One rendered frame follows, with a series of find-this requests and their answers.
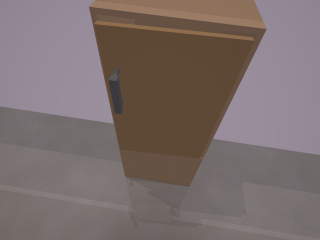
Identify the handle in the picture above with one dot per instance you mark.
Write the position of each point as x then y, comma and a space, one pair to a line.
115, 90

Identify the cupboard door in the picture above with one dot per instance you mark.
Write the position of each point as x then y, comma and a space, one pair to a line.
174, 84

